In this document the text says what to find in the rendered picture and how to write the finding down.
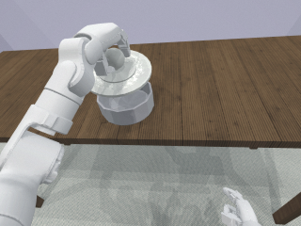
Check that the robot left upper arm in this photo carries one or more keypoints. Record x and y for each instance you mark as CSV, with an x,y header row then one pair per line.
x,y
35,160

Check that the pot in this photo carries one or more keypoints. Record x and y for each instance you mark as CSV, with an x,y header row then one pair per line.
x,y
129,109

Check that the knob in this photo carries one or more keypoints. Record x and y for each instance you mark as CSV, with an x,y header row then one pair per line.
x,y
116,58

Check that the lid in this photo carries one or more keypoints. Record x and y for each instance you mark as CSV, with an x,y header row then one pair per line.
x,y
131,77

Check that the table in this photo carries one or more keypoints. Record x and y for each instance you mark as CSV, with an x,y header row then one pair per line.
x,y
242,93

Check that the robot left hand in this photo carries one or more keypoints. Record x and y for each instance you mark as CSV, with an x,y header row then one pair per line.
x,y
108,34

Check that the left robot forearm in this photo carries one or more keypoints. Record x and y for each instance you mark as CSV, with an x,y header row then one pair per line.
x,y
72,79

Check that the robot right hand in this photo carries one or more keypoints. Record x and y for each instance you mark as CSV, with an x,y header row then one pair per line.
x,y
243,212

